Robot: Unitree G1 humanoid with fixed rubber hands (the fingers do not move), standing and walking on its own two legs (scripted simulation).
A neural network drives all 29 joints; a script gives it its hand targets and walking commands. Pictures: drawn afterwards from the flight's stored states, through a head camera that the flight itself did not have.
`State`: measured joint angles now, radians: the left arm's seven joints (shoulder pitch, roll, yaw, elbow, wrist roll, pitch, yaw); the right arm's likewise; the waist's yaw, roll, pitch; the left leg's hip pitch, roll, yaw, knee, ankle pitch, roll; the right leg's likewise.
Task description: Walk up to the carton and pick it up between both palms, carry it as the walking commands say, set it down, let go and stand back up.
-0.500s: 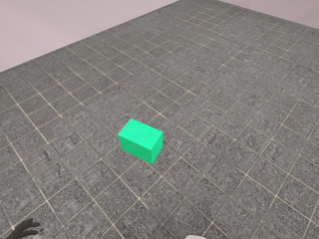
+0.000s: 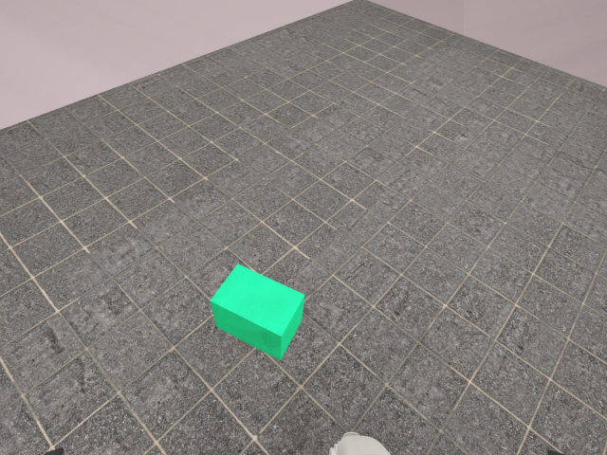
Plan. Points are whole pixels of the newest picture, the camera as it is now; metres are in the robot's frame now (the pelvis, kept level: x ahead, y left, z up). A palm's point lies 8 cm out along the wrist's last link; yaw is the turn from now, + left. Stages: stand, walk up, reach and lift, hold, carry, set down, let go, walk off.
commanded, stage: walk up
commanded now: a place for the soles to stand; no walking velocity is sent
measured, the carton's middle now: (258, 311) +0.66 +0.06 -0.67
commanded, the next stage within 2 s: none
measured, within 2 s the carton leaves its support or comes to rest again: neither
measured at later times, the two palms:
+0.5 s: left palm (32, 425) +0.21 +0.35 -0.11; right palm (492, 359) +0.26 -0.32 -0.08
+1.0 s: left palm (78, 337) +0.32 +0.32 -0.09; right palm (481, 335) +0.30 -0.32 -0.09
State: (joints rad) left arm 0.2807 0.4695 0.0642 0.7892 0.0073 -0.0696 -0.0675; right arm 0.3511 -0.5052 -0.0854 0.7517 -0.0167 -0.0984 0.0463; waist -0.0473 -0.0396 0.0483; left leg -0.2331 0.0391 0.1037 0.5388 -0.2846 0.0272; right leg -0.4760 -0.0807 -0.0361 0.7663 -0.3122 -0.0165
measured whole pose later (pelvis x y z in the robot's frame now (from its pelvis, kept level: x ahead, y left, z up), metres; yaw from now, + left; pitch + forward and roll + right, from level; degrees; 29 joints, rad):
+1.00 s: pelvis +0.19 +0.00 +0.01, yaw -3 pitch -2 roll +0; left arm 0.05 0.42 0.00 1.06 0.00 -0.03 0.00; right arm 0.02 -0.42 0.00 1.09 0.00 -0.03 0.00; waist 0.00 0.00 0.05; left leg -0.19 0.06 0.10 0.45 -0.22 -0.02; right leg -0.17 -0.02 0.00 0.47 -0.26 0.01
